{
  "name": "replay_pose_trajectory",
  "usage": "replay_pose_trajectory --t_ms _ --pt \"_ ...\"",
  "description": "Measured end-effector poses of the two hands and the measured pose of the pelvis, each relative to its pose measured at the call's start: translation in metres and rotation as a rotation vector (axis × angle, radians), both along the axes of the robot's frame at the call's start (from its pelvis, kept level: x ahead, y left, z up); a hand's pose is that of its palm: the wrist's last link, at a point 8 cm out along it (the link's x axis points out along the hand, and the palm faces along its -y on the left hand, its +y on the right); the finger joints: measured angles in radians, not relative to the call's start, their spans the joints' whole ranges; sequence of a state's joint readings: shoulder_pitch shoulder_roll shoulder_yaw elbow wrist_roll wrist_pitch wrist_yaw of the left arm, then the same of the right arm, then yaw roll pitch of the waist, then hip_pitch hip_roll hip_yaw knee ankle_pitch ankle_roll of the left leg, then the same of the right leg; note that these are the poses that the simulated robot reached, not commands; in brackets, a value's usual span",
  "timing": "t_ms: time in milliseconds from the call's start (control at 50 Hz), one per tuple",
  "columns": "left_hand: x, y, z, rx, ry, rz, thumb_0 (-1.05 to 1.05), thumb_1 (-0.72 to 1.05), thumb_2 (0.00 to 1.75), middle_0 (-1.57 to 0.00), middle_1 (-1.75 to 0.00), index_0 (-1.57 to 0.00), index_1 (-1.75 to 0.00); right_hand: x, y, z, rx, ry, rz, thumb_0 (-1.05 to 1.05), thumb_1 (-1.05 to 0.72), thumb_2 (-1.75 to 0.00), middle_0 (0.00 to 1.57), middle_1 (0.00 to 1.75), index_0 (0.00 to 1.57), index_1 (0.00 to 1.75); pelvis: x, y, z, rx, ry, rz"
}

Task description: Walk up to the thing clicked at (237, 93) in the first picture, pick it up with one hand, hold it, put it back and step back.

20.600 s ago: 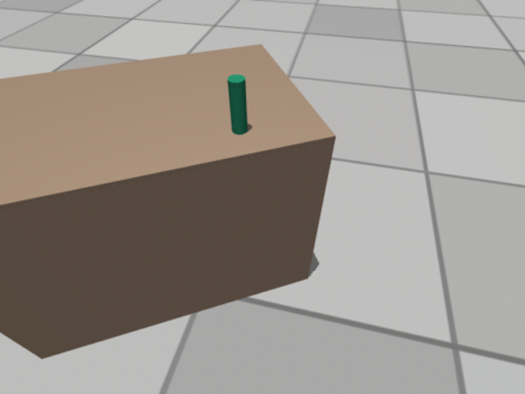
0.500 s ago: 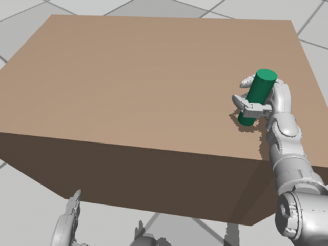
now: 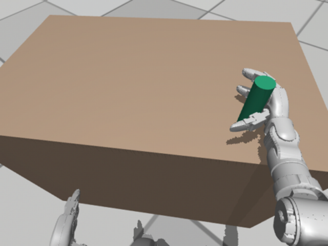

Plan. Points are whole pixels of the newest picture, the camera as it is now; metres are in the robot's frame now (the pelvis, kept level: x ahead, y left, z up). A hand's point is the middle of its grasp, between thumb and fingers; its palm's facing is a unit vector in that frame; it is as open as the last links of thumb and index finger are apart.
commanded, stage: withdraw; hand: right
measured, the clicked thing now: (253, 105) +0.46 -0.14 +0.09
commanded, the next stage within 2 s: rise in 0.32 s
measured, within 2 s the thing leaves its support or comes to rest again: neither
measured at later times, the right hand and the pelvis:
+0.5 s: hand (314, 53) +0.48 -0.21 +0.23, palm faces +0.06 +0.99 -0.10, open 17.5 cm; pelvis +0.02 +0.00 +0.02, yaw -1 degrees
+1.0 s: hand out of the picture +0.38 -0.30 +0.20, palm faces +0.36 +0.86 -0.35, open 17.7 cm; pelvis +0.02 +0.00 +0.04, yaw -1 degrees
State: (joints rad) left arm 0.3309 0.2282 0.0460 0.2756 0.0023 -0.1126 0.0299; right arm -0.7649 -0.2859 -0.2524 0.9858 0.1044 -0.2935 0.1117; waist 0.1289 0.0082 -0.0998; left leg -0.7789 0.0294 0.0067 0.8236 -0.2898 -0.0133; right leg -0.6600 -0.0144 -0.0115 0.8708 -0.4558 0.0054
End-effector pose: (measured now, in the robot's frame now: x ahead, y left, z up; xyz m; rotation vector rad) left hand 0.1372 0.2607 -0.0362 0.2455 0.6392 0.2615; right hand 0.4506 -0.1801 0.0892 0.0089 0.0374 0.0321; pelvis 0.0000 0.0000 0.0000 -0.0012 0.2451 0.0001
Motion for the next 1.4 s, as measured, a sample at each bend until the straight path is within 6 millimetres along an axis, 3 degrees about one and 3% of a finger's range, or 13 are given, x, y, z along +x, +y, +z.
replay_pose_trajectory --t_ms 80,160,260,400,480,600,720,820,900,1040,1140,1260,1400 --pt "0.001 0.007 0.003 0.009 -0.002 0.016 -0.01 -0.53 0.06 -0.06 -0.04 -0.05 -0.05 0.000 -0.005 0.003 -0.004 -0.005 -0.019 -0.01 0.60 -0.22 0.47 0.38 0.47 0.37 0.003 0.000 0.001 -0.001 -0.005 0.002" --pt "0.003 0.018 0.011 0.034 -0.014 0.039 -0.01 -0.52 0.05 -0.06 -0.04 -0.06 -0.05 0.002 -0.014 0.019 -0.008 -0.031 -0.047 -0.01 0.60 -0.22 0.37 0.33 0.38 0.33 0.006 0.000 0.005 -0.001 -0.019 0.002" --pt "0.004 0.023 0.009 0.027 0.002 0.055 -0.01 -0.52 0.05 -0.05 -0.04 -0.05 -0.05 0.005 -0.034 0.053 -0.024 -0.070 -0.074 -0.01 0.61 -0.17 0.26 0.25 0.27 0.24 0.009 0.003 0.010 0.000 -0.040 0.001" --pt "0.014 0.004 -0.005 -0.053 0.028 0.028 -0.01 -0.51 0.04 -0.05 -0.04 -0.05 -0.05 0.007 -0.062 0.113 -0.046 -0.095 -0.083 -0.01 0.61 -0.11 0.13 0.15 0.14 0.14 0.013 0.005 0.018 -0.002 -0.073 -0.009" --pt "0.018 -0.003 -0.007 -0.075 0.028 0.010 -0.01 -0.52 0.04 -0.05 -0.04 -0.06 -0.05 0.004 -0.075 0.137 -0.077 -0.077 -0.079 -0.01 0.61 -0.08 0.09 0.11 0.09 0.10 0.015 0.004 0.022 -0.005 -0.091 -0.011" --pt "0.016 -0.008 -0.002 -0.092 0.045 -0.020 -0.01 -0.52 0.06 -0.05 -0.05 -0.06 -0.06 -0.005 -0.103 0.146 -0.219 -0.046 -0.175 -0.01 0.61 -0.04 0.07 0.08 0.07 0.07 0.015 0.006 0.027 -0.009 -0.107 -0.007" --pt "0.009 -0.008 0.000 -0.093 0.088 -0.030 -0.01 -0.52 0.07 -0.05 -0.05 -0.05 -0.06 -0.025 -0.148 0.142 -0.282 -0.023 -0.336 -0.01 0.61 -0.03 0.06 0.07 0.06 0.06 0.015 0.006 0.031 -0.007 -0.110 -0.008" --pt "0.014 0.000 0.008 -0.062 0.080 -0.026 -0.01 -0.52 0.08 -0.05 -0.05 -0.05 -0.06 -0.050 -0.177 0.142 -0.320 -0.026 -0.439 -0.01 0.61 -0.03 0.06 0.06 0.06 0.06 0.016 0.003 0.034 -0.001 -0.123 -0.013" --pt "0.026 0.006 0.018 -0.038 0.027 -0.022 -0.01 -0.53 0.08 -0.05 -0.05 -0.05 -0.06 -0.073 -0.181 0.138 -0.352 -0.046 -0.454 -0.01 0.61 -0.03 0.05 0.06 0.05 0.06 0.020 0.000 0.036 0.004 -0.144 -0.014" --pt "0.032 0.002 0.009 -0.080 0.043 -0.010 -0.01 -0.53 0.08 -0.05 -0.05 -0.05 -0.06 -0.132 -0.151 0.119 -0.402 -0.102 -0.374 -0.01 0.61 -0.04 0.06 0.06 0.05 0.05 0.023 -0.004 0.038 0.009 -0.187 -0.011" --pt "0.031 -0.010 -0.002 -0.116 0.097 -0.015 -0.01 -0.53 0.08 -0.05 -0.05 -0.05 -0.06 -0.186 -0.126 0.124 -0.431 -0.193 -0.348 -0.01 0.61 -0.04 0.06 0.06 0.05 0.05 0.023 -0.003 0.040 0.008 -0.220 -0.018" --pt "0.043 -0.012 0.006 -0.109 0.045 -0.028 -0.01 -0.53 0.08 -0.05 -0.05 -0.05 -0.06 -0.244 -0.121 0.140 -0.479 -0.269 -0.407 -0.01 0.61 -0.04 0.06 0.06 0.06 0.06 0.020 0.000 0.041 0.002 -0.261 -0.035" --pt "0.045 -0.008 0.013 -0.110 0.004 -0.043 -0.01 -0.51 0.07 -0.06 -0.05 -0.06 -0.06 -0.301 -0.104 0.118 -0.448 -0.179 -0.400 -0.01 0.60 -0.05 0.06 0.06 0.05 0.06 0.016 0.002 0.042 -0.005 -0.293 -0.043"
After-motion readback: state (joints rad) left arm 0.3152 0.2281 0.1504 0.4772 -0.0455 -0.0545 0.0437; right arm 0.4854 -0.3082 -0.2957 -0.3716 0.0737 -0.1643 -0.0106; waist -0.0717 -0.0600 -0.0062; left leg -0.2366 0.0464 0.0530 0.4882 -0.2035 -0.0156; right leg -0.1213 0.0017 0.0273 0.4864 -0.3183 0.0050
